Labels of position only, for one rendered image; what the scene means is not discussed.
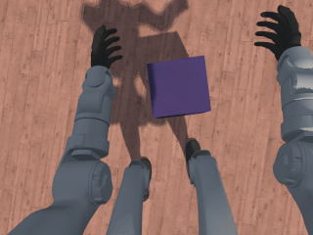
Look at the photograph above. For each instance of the right robot upper arm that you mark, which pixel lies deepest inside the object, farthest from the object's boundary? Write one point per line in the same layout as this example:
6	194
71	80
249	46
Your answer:
294	168

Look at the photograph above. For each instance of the left robot hand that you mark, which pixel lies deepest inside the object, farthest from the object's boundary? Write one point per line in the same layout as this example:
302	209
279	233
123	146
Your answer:
100	53

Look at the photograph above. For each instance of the left robot upper arm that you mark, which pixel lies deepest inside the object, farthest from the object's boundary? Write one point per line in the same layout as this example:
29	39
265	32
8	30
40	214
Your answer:
79	188

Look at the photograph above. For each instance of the left robot forearm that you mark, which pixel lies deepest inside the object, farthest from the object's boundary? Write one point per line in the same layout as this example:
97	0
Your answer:
89	138

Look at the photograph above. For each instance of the right robot forearm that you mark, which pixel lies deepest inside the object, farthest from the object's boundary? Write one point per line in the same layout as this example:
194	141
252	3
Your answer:
295	76

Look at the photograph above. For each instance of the carton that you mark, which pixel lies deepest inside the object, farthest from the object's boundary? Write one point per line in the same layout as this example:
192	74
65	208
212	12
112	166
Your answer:
179	87

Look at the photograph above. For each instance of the right robot thigh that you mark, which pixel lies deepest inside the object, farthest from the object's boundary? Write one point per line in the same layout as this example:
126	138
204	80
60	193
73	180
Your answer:
214	212

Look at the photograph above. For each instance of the right robot hand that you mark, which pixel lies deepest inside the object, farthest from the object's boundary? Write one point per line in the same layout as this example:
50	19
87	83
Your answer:
287	30

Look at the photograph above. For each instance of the robot left shin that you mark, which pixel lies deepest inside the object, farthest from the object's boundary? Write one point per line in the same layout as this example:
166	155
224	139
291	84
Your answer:
135	162

